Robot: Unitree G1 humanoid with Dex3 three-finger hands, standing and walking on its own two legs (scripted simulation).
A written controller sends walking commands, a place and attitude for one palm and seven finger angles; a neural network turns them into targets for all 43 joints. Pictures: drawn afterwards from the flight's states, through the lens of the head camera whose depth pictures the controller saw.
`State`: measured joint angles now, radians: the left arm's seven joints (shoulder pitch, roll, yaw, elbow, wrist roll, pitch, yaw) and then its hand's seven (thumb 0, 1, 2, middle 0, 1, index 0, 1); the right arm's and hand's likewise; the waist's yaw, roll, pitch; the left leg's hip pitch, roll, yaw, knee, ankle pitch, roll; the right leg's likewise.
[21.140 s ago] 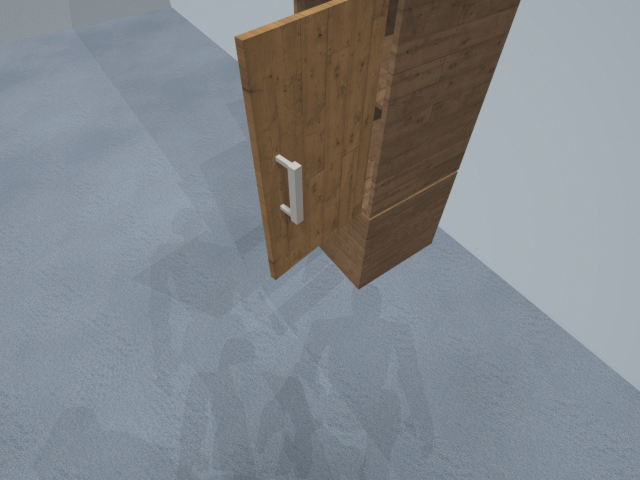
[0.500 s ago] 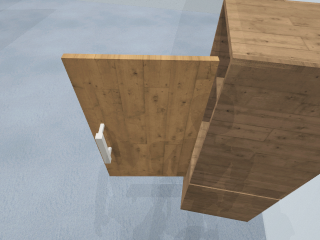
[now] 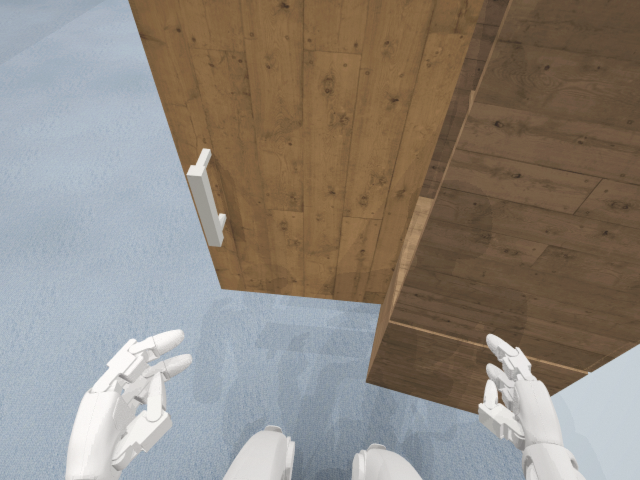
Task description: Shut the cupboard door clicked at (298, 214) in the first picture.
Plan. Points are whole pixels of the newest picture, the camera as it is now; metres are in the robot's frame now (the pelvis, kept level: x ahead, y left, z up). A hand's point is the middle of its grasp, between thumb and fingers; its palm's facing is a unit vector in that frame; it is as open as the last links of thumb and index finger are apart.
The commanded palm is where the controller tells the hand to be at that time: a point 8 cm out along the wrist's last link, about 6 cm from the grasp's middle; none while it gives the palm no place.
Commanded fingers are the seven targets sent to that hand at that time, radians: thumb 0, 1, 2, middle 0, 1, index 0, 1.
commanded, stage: raise the hand and make a fist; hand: left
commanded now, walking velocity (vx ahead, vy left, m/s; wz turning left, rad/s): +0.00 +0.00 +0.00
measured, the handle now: (210, 200) +0.47 +0.21 +0.06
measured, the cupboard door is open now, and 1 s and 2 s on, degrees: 100 100 100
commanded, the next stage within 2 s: bring the fist close to the handle in 1.42 s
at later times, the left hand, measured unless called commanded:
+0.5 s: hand (159, 362) +0.23 +0.20 +0.05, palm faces +0.01 -1.00 -0.02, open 3.5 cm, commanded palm +0.21 +0.26 +0.06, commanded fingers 0.00 0.90 0.90 -1.12 -1.30 -1.12 -1.30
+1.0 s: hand (130, 343) +0.24 +0.24 +0.06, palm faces +0.02 -1.00 -0.03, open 3.1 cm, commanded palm +0.22 +0.29 +0.07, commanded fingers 0.00 0.90 0.90 -1.30 -1.50 -1.30 -1.50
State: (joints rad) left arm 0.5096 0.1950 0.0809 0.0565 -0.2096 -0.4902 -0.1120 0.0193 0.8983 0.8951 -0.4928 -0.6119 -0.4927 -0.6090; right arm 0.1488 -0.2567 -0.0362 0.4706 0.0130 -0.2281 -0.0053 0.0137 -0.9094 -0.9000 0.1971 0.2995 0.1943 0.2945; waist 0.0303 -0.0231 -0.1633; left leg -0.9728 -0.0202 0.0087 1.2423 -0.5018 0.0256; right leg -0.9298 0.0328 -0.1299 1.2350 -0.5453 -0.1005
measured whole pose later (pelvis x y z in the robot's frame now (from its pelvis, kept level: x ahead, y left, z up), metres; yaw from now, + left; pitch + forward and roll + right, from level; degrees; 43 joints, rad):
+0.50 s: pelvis +0.02 +0.03 +0.00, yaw -1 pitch +17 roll -3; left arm 0.46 0.21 0.10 -0.05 -0.27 -0.45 -0.19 0.02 0.90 0.90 -0.94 -1.11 -0.94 -1.11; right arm 0.26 -0.25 -0.01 0.54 0.02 -0.18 -0.04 0.02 -0.91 -0.90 0.20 0.30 0.20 0.30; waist 0.00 0.03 -0.16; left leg -1.02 -0.02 0.03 1.25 -0.53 0.07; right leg -0.96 0.04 -0.11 1.20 -0.54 -0.06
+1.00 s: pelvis +0.02 +0.05 +0.01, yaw -1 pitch +16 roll -4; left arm 0.39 0.24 0.12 -0.04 -0.25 -0.39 -0.18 0.02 0.90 0.90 -1.29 -1.49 -1.29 -1.48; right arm 0.23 -0.23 0.04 0.47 0.01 -0.14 -0.03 0.01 -0.90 -0.90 0.20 0.30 0.20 0.30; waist 0.01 0.04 -0.16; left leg -0.97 -0.03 0.02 1.21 -0.51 0.09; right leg -0.90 0.03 -0.12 1.14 -0.52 -0.03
